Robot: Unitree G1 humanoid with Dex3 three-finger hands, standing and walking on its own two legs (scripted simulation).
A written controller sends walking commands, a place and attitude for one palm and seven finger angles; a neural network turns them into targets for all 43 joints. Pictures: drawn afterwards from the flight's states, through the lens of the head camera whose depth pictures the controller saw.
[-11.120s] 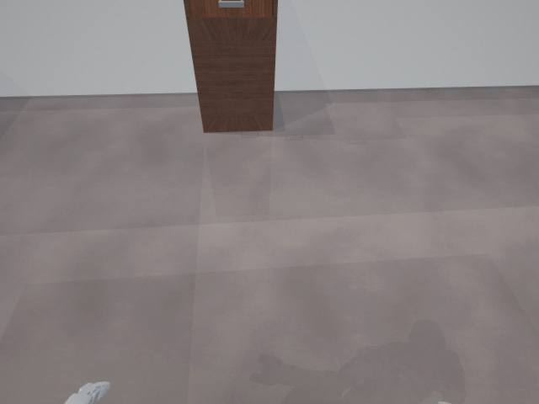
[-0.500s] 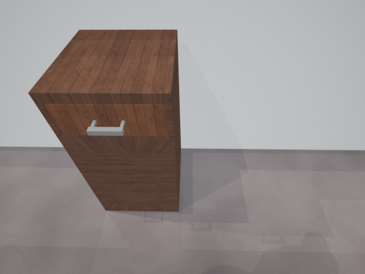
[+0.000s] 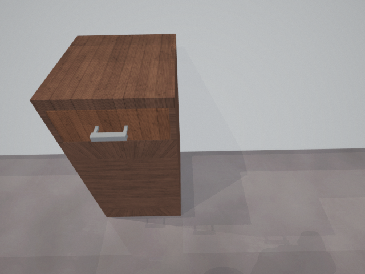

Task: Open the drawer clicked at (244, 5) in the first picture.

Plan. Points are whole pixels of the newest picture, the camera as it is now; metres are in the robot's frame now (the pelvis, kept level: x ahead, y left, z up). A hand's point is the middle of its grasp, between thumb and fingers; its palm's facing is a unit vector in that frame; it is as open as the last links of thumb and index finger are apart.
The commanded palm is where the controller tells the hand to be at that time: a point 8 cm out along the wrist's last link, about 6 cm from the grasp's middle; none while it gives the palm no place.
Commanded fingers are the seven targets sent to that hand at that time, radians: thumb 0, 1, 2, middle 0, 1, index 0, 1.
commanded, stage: come to a stop and stand still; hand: left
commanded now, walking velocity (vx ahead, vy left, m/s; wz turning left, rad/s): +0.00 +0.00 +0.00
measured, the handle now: (110, 132) +0.54 +0.26 -0.04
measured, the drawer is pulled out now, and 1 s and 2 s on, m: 0.00 0.00 0.00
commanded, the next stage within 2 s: look again from close up in 1.14 s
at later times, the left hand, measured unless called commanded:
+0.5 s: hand out of the picture +0.04 +0.21 -0.18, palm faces +0.02 -0.98 -0.20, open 7.4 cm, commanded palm none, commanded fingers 0.00 0.90 0.90 -0.20 -0.30 -0.20 -0.30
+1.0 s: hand out of the picture -0.08 +0.22 -0.17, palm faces +0.00 -0.99 -0.16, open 7.4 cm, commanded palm none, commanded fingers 0.00 0.90 0.90 -0.20 -0.30 -0.20 -0.30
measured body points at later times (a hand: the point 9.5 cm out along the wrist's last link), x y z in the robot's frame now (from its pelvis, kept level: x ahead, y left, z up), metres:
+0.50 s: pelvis +0.02 +0.04 +0.00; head +0.01 +0.05 +0.45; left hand +0.04 +0.27 -0.16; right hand +0.05 -0.19 -0.15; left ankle -0.01 +0.11 -0.73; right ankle -0.04 -0.08 -0.73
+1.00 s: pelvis -0.04 +0.07 +0.01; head -0.04 +0.07 +0.46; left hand -0.07 +0.27 -0.16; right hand -0.07 -0.15 -0.15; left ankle -0.01 +0.11 -0.73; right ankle -0.04 -0.08 -0.73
